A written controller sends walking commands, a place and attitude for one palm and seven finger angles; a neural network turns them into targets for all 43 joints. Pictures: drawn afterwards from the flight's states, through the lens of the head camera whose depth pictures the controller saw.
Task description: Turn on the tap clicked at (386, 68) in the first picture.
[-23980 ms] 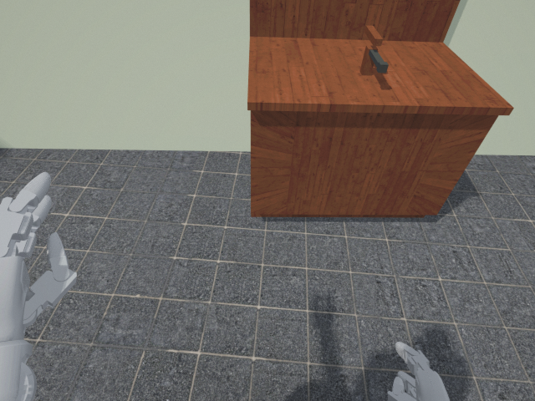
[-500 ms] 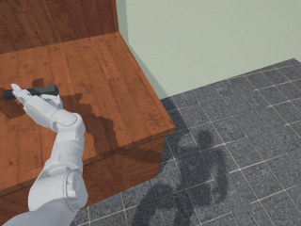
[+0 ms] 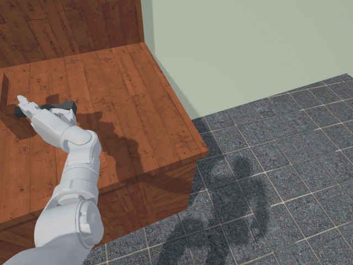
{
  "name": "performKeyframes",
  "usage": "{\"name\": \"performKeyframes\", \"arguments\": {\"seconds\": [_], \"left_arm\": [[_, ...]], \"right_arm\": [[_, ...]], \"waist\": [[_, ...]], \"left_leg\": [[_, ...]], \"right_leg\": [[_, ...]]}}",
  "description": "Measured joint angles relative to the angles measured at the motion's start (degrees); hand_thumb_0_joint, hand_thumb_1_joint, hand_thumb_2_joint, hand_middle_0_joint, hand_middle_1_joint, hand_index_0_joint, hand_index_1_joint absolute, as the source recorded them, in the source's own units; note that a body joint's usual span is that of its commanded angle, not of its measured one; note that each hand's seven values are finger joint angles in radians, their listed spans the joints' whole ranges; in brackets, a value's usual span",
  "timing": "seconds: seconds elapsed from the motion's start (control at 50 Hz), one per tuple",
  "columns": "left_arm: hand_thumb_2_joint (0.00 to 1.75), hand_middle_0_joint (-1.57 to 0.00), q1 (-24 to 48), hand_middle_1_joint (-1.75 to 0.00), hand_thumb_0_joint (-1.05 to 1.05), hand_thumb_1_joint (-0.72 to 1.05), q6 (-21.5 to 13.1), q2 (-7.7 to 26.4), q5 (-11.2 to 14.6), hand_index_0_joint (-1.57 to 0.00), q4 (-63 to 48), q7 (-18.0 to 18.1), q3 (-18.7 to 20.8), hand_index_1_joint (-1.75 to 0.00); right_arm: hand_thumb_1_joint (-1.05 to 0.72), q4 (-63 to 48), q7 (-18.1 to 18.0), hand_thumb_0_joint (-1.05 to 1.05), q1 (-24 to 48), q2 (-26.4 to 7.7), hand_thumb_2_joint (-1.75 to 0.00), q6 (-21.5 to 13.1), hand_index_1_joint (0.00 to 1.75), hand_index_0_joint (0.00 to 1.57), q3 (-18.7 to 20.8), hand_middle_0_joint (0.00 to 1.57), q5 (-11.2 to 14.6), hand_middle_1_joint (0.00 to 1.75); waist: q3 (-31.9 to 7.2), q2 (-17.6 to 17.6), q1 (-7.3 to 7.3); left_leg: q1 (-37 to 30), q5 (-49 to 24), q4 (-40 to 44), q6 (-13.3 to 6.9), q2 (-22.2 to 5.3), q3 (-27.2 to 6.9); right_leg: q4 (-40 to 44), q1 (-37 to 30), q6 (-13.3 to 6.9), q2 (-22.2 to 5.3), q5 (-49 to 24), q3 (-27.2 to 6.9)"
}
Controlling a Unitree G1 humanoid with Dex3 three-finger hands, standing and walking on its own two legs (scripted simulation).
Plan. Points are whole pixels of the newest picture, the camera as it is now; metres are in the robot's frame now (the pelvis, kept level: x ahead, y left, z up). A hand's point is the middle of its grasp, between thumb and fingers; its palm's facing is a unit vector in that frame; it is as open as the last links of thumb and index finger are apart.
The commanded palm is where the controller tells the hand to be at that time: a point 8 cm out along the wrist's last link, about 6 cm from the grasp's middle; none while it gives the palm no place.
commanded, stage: lift the hand up off the lever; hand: left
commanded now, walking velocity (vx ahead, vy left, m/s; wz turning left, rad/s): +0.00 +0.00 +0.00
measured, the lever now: (69, 108) +0.50 +0.27 +0.05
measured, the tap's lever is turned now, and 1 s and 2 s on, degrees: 75 75 75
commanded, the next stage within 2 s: draw the hand back beside the body in 1.18 s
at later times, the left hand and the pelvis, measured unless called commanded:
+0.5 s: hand (63, 111) +0.44 +0.25 +0.11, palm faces +0.85 -0.52 -0.08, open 7.8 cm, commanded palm +0.38 +0.25 +0.12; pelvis +0.00 +0.00 +0.01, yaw +0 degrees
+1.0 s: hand (63, 108) +0.43 +0.24 +0.13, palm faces +0.84 -0.53 -0.08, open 7.8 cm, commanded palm +0.37 +0.24 +0.13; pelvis +0.00 +0.00 +0.01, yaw +0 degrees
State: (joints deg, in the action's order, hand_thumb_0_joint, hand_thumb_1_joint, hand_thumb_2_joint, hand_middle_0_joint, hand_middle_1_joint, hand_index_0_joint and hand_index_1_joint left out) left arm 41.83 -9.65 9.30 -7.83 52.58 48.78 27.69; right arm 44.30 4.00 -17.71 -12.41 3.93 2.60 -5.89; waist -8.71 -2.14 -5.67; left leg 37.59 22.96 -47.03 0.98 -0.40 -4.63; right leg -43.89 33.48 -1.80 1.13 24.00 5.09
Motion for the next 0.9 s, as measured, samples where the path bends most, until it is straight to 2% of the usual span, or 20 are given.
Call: {"name": "performKeyframes", "arguments": {"seconds": [0.24, 0.44, 0.5, 0.74, 0.9], "left_arm": [[0.9, -0.15, -1.67, -0.15, 0.02, 0.9, 2.39, -1.45, 0.59, -0.15, -3.08, 0.27, -1.13, -0.15], [0.9, -0.15, -0.68, -0.15, 0.02, 0.9, 3.57, -0.41, 0.41, -0.15, -3.1, -0.19, -0.32, -0.15], [0.9, -0.15, -1.65, -0.15, 0.02, 0.9, 4.08, -0.36, 1.04, -0.15, -4.64, -0.65, -0.74, -0.15], [0.9, -0.15, -4.07, -0.15, 0.02, 0.9, 6.11, -2.49, 2.18, -0.15, -9.16, -1.04, -3.38, -0.15], [0.9, -0.15, -3.14, -0.15, 0.02, 0.9, 8.55, -3.46, 2.23, -0.15, -9.86, -0.57, -3.41, -0.15]], "right_arm": [[-0.91, 0.47, -0.2, 0.0, 0.2, 0.05, -0.9, -0.24, 0.3, 0.2, 0.0, 0.2, 0.33, 0.3], [-0.91, -0.2, -0.81, 0.0, 1.41, 0.07, -0.9, -0.53, 0.3, 0.2, -0.17, 0.2, 0.45, 0.3], [-0.91, -0.42, -0.9, 0.0, 1.2, -0.05, -0.9, -0.4, 0.3, 0.2, -0.04, 0.2, 0.7, 0.3], [-0.91, 0.43, -1.29, 0.0, 1.77, -0.33, -0.9, -0.96, 0.3, 0.2, 0.07, 0.2, 1.26, 0.3], [-0.91, 0.18, -1.56, 0.0, 3.28, 0.17, -0.9, -1.17, 0.3, 0.2, -0.28, 0.2, 1.36, 0.3]], "waist": [[0.39, -0.1, 0.55], [0.54, 0.25, 0.67], [0.51, 0.18, 0.93], [1.26, 0.02, 2.09], [1.29, -0.03, 2.4]], "left_leg": [[-2.48, -0.62, 1.62, -0.22, 0.16, 0.2], [-3.1, -1.1, 2.43, -0.17, 0.08, 0.3], [-3.79, -1.21, 2.94, -0.16, 0.04, 0.33], [-6.71, -1.75, 4.65, -0.2, 0.33, 0.1], [-7.79, -2.32, 5.77, -0.13, 0.37, 0.36]], "right_leg": [[1.69, -2.49, 0.23, -0.16, -0.69, -0.2], [2.36, -2.99, 0.16, -0.09, -1.14, -0.31], [2.93, -3.7, 0.16, -0.05, -1.31, -0.34], [4.66, -6.76, 0.22, -0.32, -1.72, -0.1], [5.23, -7.51, 0.15, -0.39, -2.08, -0.36]]}}
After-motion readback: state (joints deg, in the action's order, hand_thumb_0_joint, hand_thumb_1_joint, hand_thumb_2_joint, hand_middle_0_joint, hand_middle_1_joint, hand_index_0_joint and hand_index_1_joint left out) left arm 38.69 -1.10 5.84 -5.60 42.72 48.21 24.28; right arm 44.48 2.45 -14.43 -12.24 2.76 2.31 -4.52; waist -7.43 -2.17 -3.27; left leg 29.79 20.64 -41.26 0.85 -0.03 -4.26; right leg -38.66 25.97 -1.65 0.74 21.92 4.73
